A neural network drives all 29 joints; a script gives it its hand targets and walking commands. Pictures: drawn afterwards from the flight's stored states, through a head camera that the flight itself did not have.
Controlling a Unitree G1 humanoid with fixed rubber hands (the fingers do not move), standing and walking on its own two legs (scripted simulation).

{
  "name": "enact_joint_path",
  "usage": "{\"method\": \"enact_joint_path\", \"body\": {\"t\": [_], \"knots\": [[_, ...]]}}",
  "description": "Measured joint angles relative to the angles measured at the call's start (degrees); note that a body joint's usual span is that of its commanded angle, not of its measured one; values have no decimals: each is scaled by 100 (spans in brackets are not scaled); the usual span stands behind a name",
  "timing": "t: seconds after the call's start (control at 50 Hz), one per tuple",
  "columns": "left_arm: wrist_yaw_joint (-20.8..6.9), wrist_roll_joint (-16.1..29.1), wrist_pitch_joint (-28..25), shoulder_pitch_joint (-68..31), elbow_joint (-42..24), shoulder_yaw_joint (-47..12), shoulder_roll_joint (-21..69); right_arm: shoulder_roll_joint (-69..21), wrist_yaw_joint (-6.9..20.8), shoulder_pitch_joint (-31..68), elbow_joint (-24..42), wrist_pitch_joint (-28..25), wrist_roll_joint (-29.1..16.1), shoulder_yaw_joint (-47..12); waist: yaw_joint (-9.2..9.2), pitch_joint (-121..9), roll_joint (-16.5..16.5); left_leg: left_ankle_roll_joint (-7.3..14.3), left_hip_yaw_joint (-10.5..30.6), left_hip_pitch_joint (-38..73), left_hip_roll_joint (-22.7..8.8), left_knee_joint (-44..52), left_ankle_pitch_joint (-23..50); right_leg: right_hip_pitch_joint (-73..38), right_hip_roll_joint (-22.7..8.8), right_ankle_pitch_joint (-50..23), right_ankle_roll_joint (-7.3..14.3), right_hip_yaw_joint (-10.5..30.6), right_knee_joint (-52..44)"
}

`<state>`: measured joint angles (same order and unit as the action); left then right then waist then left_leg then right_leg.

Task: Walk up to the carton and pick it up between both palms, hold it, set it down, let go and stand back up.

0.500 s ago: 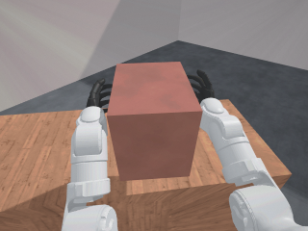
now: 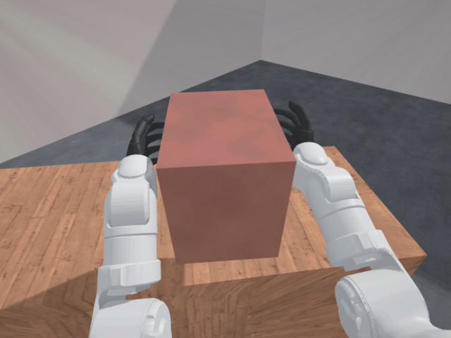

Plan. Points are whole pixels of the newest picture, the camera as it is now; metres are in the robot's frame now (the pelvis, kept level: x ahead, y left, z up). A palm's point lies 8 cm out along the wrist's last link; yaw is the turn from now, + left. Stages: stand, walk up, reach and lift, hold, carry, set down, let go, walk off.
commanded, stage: hold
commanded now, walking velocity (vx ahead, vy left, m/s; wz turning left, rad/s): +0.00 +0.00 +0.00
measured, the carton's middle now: (222, 172) +0.37 +0.00 +0.17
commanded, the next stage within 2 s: none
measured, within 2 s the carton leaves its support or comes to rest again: neither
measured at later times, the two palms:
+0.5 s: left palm (139, 161) +0.35 +0.14 +0.21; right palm (300, 146) +0.36 -0.13 +0.22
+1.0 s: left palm (140, 160) +0.35 +0.14 +0.21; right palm (300, 146) +0.36 -0.13 +0.22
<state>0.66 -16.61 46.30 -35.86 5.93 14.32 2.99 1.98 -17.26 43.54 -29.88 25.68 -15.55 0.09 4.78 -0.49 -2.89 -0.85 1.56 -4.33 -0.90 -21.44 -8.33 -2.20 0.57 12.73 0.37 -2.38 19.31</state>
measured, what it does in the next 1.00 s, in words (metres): stands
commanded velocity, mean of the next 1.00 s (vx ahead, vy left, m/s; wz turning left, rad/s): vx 0.00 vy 0.00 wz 0.00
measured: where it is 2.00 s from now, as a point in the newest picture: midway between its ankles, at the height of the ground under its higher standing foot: outside the picture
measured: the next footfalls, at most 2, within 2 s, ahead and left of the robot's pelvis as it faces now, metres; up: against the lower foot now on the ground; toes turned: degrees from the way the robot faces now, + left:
none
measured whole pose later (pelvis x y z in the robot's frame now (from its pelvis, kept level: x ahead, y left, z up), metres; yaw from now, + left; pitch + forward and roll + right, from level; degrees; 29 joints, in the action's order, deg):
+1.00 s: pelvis +0.00 +0.00 +0.00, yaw +0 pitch -9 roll -1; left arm 0.9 -16.3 46.5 -35.4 5.2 14.3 3.1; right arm 2.3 -17.5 43.7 -29.4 26.1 -16.2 -0.4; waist 4.7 -0.2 -2.9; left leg -0.8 1.7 -4.3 -0.8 -21.5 -8.5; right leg -2.2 0.7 12.7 0.3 -2.0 19.1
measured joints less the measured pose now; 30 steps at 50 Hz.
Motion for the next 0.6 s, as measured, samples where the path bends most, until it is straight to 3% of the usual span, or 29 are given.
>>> {"method": "enact_joint_path", "body": {"t": [0.6], "knots": [[17,8,18,40,-66,-17,8,27,-12,-12,49,22,-43,-46,-9,20,-12,6,5,6,5,-18,-21,-13,7,-1,-5,24,-12]]}}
